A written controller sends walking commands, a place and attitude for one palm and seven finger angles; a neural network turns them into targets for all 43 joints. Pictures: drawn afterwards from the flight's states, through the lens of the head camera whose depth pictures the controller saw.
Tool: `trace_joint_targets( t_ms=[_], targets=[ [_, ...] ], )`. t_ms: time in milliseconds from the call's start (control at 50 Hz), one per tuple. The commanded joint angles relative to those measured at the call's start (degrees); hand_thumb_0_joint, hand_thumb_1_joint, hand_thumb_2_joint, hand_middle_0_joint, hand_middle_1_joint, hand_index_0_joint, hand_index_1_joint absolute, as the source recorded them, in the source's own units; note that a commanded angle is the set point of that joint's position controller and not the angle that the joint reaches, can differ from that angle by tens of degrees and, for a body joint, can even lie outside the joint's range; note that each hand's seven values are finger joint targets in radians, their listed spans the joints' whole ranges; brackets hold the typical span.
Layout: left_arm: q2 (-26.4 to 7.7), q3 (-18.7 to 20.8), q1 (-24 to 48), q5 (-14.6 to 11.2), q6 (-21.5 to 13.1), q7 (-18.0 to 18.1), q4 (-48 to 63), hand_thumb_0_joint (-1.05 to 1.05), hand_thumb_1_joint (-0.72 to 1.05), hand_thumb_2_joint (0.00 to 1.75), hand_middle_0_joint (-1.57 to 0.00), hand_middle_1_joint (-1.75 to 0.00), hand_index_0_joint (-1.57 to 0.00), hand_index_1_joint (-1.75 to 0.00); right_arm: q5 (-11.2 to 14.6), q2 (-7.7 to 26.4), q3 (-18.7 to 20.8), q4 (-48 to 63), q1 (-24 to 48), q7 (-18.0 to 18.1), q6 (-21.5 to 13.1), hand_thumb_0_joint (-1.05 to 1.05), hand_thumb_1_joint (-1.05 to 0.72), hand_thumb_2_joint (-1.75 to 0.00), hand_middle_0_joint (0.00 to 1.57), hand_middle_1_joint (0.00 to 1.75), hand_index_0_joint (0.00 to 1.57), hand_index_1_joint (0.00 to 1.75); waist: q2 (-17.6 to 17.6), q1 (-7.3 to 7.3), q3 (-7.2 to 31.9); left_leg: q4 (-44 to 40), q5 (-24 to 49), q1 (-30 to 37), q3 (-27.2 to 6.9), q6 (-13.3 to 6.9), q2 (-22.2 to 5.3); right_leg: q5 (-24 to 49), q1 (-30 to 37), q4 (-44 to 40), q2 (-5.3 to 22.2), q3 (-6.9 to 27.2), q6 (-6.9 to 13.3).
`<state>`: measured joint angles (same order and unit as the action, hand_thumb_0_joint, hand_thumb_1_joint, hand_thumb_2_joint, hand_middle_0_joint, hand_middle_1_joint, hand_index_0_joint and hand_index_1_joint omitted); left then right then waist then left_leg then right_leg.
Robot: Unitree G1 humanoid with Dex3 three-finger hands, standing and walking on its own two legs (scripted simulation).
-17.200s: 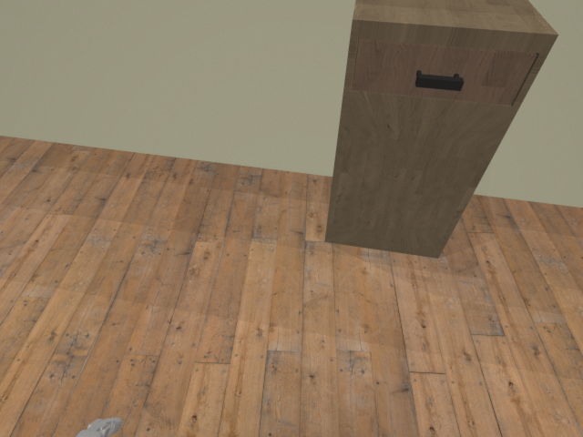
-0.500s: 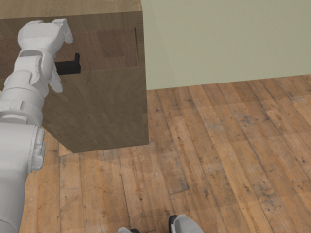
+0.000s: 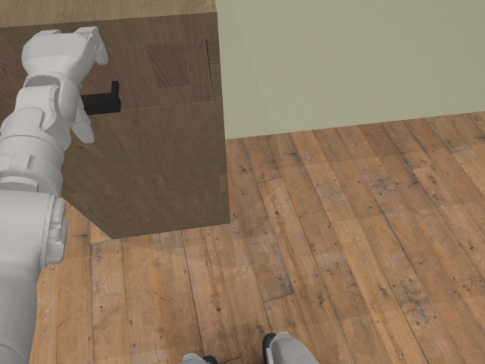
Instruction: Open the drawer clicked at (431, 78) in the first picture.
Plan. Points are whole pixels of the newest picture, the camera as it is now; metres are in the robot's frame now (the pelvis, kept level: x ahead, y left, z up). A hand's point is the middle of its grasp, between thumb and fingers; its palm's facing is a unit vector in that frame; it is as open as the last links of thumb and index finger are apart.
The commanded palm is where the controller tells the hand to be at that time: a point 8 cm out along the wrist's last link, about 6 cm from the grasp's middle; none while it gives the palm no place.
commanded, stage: move the hooked fingers above the handle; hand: left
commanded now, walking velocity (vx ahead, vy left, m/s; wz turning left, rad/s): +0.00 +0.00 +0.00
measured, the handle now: (86, 96) +0.59 +0.21 +0.06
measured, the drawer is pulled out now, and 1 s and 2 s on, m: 0.00 0.00 0.00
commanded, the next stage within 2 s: lower the fingers behind the handle in 1.56 s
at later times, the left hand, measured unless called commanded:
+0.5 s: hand (80, 86) +0.55 +0.19 +0.12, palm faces -0.01 -0.01 -1.00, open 13.5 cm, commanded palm +0.55 +0.23 +0.15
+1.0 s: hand (79, 86) +0.55 +0.19 +0.12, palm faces -0.01 -0.01 -1.00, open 13.5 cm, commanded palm +0.54 +0.23 +0.15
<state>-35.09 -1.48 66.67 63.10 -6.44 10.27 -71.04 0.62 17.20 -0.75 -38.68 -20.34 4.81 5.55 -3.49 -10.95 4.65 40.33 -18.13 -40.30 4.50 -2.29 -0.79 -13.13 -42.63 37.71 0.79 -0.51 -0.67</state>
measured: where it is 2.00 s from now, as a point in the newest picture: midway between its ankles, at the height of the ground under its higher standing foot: outside the picture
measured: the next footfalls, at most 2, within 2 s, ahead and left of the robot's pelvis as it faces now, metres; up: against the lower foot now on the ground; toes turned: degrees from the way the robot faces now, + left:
none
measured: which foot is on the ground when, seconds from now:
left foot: down 0.00-1.00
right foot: down 0.00-1.00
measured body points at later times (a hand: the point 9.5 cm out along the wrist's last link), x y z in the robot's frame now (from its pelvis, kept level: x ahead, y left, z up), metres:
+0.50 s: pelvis +0.00 +0.00 +0.00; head +0.11 -0.02 +0.43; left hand +0.55 +0.19 +0.17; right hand -0.01 -0.28 -0.13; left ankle +0.00 +0.10 -0.71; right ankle +0.04 -0.13 -0.71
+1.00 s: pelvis -0.01 +0.00 +0.00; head +0.10 -0.01 +0.43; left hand +0.55 +0.19 +0.17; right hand -0.03 -0.28 -0.13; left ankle +0.00 +0.10 -0.71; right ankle +0.04 -0.13 -0.71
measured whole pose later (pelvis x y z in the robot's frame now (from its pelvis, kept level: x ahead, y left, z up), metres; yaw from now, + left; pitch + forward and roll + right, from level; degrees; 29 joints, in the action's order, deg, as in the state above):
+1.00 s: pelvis -0.01 +0.00 +0.00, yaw +0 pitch +19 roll -1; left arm -35.9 -1.2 69.3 63.8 -6.3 10.7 -73.8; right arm 0.2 17.4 -0.8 -38.9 -21.6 4.4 4.5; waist -3.8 -11.9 4.9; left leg 42.3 -18.2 -43.0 4.2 -2.4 -0.9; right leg -12.9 -45.0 39.0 0.7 -0.7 -0.7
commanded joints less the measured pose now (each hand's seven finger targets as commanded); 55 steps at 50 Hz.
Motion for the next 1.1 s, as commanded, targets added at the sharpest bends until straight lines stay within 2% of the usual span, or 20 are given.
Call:
trace_joint_targets(
  t_ms=[0, 140, 200, 240, 260, 280, 340, 380, 460, 480, 500, 600, 660, 720, 800, 820, 960, 1000, 1060, 1080],
  targets=[
    [-24.1, 4.8, 23.6, -0.4, 4.8, 1.5, 5.4, 0.00, -0.50, 0.30, -0.30, -1.20, -0.30, -1.20, -0.1, 9.6, 3.6, 2.9, -8.1, 0.8, -0.9, 0.00, -0.90, -0.90, 0.20, 0.30, 0.20, 0.30, 3.1, 1.45, 22.2, -5.4, 4.0, 5.7, -2.6, -0.4, 1.7, 1.7, 16.6, -5.0, -1.6, 0.4, 1.0],
    [-22.5, 3.6, 24.7, -0.1, 5.3, 1.8, 4.2, 0.00, -0.50, 0.30, -0.30, -1.20, -0.30, -1.20, -0.2, 9.8, 3.6, 2.6, -8.7, 0.5, -1.1, 0.00, -0.90, -0.90, 0.20, 0.30, 0.20, 0.30, 3.8, 0.62, 20.7, -5.3, 2.9, 5.2, -3.0, -0.3, 1.7, 0.2, 14.6, -5.0, -1.8, 0.1, 0.9],
    [-23.0, 4.2, 25.7, 0.1, 5.2, 2.0, 4.7, 0.00, -0.50, 0.30, -0.30, -1.20, -0.30, -1.20, -0.3, 9.8, 3.8, 2.5, -9.2, 0.5, -1.2, 0.00, -0.90, -0.90, 0.20, 0.30, 0.20, 0.30, 3.6, 0.69, 22.7, -5.0, 4.0, 6.1, -3.2, -0.4, 1.7, 0.9, 14.9, -4.7, -1.9, 0.1, 0.9],
    [-22.0, 3.4, 26.4, 0.2, 5.5, 2.0, 4.1, 0.00, -0.50, 0.30, -0.30, -1.20, -0.30, -1.20, -0.3, 9.8, 3.7, 2.3, -9.2, 0.4, -1.3, 0.00, -0.90, -0.90, 0.20, 0.30, 0.20, 0.30, 3.4, 0.06, 21.6, -5.1, 3.4, 5.9, -3.2, -0.3, 1.5, 0.4, 13.9, -4.7, -1.8, -0.1, 0.9],
    [-22.5, 3.8, 25.6, 0.1, 5.5, 1.9, 3.9, 0.00, -0.50, 0.30, -0.30, -1.20, -0.30, -1.20, -0.3, 9.8, 3.7, 2.5, -9.1, 0.3, -1.3, 0.00, -0.90, -0.90, 0.20, 0.30, 0.20, 0.30, 3.6, 0.63, 21.7, -5.0, 3.0, 5.4, -3.1, -0.4, 1.7, 0.1, 14.5, -4.8, -1.8, 0.1, 0.9],
    [-22.5, 4.0, 26.2, 0.1, 5.5, 1.8, 4.2, 0.00, -0.50, 0.30, -0.30, -1.20, -0.30, -1.20, -0.3, 9.8, 3.8, 2.5, -9.0, 0.4, -1.2, 0.00, -0.90, -0.90, 0.20, 0.30, 0.20, 0.30, 4.0, 0.35, 22.3, -4.8, 3.4, 5.6, -3.1, -0.5, 1.7, 0.6, 14.9, -5.0, -1.9, 0.2, 1.0],
    [-21.3, 3.0, 26.9, 0.5, 5.6, 2.0, 4.4, 0.00, -0.50, 0.30, -0.30, -1.20, -0.30, -1.20, -0.4, 9.5, 3.8, 2.4, -9.5, 0.2, -1.4, 0.00, -0.90, -0.90, 0.20, 0.30, 0.20, 0.30, 2.1, 0.11, 22.1, -4.8, 3.6, 6.3, -3.3, -0.4, 1.6, 0.3, 13.6, -4.7, -1.9, 0.0, 1.1],
    [-22.8, 4.3, 26.1, 0.3, 5.4, 1.9, 4.1, 0.00, -0.50, 0.30, -0.30, -1.20, -0.30, -1.20, -0.4, 9.7, 3.7, 2.4, -9.2, 0.3, -1.3, 0.00, -0.90, -0.90, 0.20, 0.30, 0.20, 0.30, 3.9, 0.53, 22.5, -4.6, 3.6, 5.3, -3.2, -0.5, 1.7, 0.8, 15.2, -4.8, -1.9, 0.2, 1.0],
    [-22.6, 3.2, 26.3, 0.3, 5.6, 1.7, 2.7, 0.00, -0.50, 0.30, -0.30, -1.20, -0.30, -1.20, -0.2, 9.8, 3.5, 2.4, -9.0, 0.4, -1.5, 0.00, -0.90, -0.90, 0.20, 0.30, 0.20, 0.30, 4.3, -0.11, 20.0, -5.0, 0.5, 3.6, -3.0, -0.4, 1.7, -1.6, 14.2, -5.2, -1.7, 0.4, 0.7],
    [-22.7, 3.6, 26.9, 0.3, 5.4, 1.7, 3.3, 0.00, -0.50, 0.30, -0.30, -1.20, -0.30, -1.20, -0.2, 9.8, 3.6, 2.4, -9.2, 0.6, -1.5, 0.00, -0.90, -0.90, 0.20, 0.30, 0.20, 0.30, 5.0, -0.35, 20.9, -4.9, 1.2, 4.0, -3.2, -0.5, 1.7, -1.0, 14.6, -5.2, -1.8, 0.4, 0.8],
    [-23.1, 3.4, 27.1, 0.4, 5.3, 1.7, 3.3, 0.00, -0.50, 0.30, -0.30, -1.20, -0.30, -1.20, -0.2, 9.8, 3.5, 2.4, -9.3, 0.5, -1.5, 0.00, -0.90, -0.90, 0.20, 0.30, 0.20, 0.30, 3.2, -0.22, 21.1, -4.9, 0.8, 4.0, -3.0, -0.5, 1.7, -1.4, 14.3, -5.1, -1.7, 0.6, 0.8],
    [-23.5, 3.2, 27.9, 0.6, 5.1, 1.5, 2.6, 0.00, -0.50, 0.30, -0.30, -1.20, -0.30, -1.20, -0.3, 10.0, 3.4, 2.2, -9.8, 0.7, -1.6, 0.00, -0.90, -0.90, 0.20, 0.30, 0.20, 0.30, 3.4, -0.89, 20.8, -4.6, 0.7, 3.8, -3.2, -0.5, 1.6, -1.4, 13.5, -4.8, -1.7, 0.5, 0.7],
    [-22.6, 2.6, 27.6, 0.5, 5.2, 1.4, 1.9, 0.00, -0.50, 0.30, -0.30, -1.20, -0.30, -1.20, -0.2, 9.9, 3.3, 2.4, -9.7, 0.6, -1.7, 0.00, -0.90, -0.90, 0.20, 0.30, 0.20, 0.30, 3.4, -0.83, 20.1, -4.7, -0.7, 3.2, -3.2, -0.4, 1.7, -2.8, 12.8, -4.9, -1.7, 0.3, 0.7],
    [-24.0, 3.5, 27.8, 0.6, 4.8, 1.5, 2.5, 0.00, -0.50, 0.30, -0.30, -1.20, -0.30, -1.20, -0.3, 9.9, 3.2, 2.4, -9.8, 0.7, -1.7, 0.00, -0.90, -0.90, 0.20, 0.30, 0.20, 0.30, 3.0, -0.55, 21.5, -4.2, 0.1, 3.1, -3.2, -0.5, 1.7, -1.9, 13.8, -4.6, -1.6, 0.6, 0.7],
    [-23.2, 3.7, 28.2, 0.5, 4.6, 1.7, 3.4, 0.00, -0.50, 0.30, -0.30, -1.20, -0.30, -1.20, -0.5, 9.8, 3.6, 2.5, -10.3, 0.5, -1.8, 0.00, -0.90, -0.90, 0.20, 0.30, 0.20, 0.30, 2.7, -0.49, 23.2, -4.2, 1.3, 4.5, -3.5, -0.5, 1.5, -1.3, 13.5, -4.3, -1.8, 0.3, 0.8],
    [-23.7, 4.2, 27.0, 0.4, 4.7, 1.8, 3.3, 0.00, -0.50, 0.30, -0.30, -1.20, -0.30, -1.20, -0.5, 9.9, 3.5, 2.5, -10.0, 0.5, -1.8, 0.00, -0.90, -0.90, 0.20, 0.30, 0.20, 0.30, 2.8, 0.04, 22.7, -4.2, 1.1, 4.4, -3.6, -0.5, 1.6, -1.5, 13.3, -4.4, -1.9, 0.2, 0.8],
    [-24.1, 4.5, 26.4, 0.2, 4.9, 1.8, 3.3, 0.00, -0.50, 0.30, -0.30, -1.20, -0.30, -1.20, -0.4, 9.9, 3.4, 2.5, -9.8, 0.4, -1.8, 0.00, -0.90, -0.90, 0.20, 0.30, 0.20, 0.30, 3.1, 0.50, 22.3, -4.6, 0.7, 3.5, -3.4, -0.4, 1.7, -1.6, 14.6, -4.6, -1.8, 0.4, 0.8],
    [-24.0, 4.4, 27.3, 0.1, 4.8, 1.9, 3.7, 0.00, -0.50, 0.30, -0.30, -1.20, -0.30, -1.20, -0.5, 9.9, 3.5, 2.3, -9.9, 0.5, -1.8, 0.00, -0.90, -0.90, 0.20, 0.30, 0.20, 0.30, 3.3, -0.05, 22.6, -4.5, 1.5, 4.2, -3.4, -0.4, 1.5, -0.9, 14.3, -4.6, -1.8, 0.4, 0.8],
    [-24.9, 5.0, 25.6, 0.0, 5.0, 1.8, 3.4, 0.00, -0.50, 0.30, -0.30, -1.20, -0.30, -1.20, -0.4, 9.9, 3.3, 2.4, -9.5, 0.4, -1.7, 0.00, -0.90, -0.90, 0.20, 0.30, 0.20, 0.30, 3.8, 0.77, 21.9, -4.8, 1.2, 3.6, -3.4, -0.4, 1.6, -1.2, 15.0, -4.6, -1.8, 0.3, 0.9],
    [-24.2, 4.9, 26.8, 0.0, 4.8, 1.8, 4.3, 0.00, -0.50, 0.30, -0.30, -1.20, -0.30, -1.20, -0.4, 9.9, 3.5, 2.4, -9.6, 0.5, -1.7, 0.00, -0.90, -0.90, 0.20, 0.30, 0.20, 0.30, 3.9, 0.34, 22.7, -4.6, 2.2, 4.4, -3.4, -0.5, 1.6, -0.4, 14.9, -4.7, -1.9, 0.3, 0.9]
  ],
)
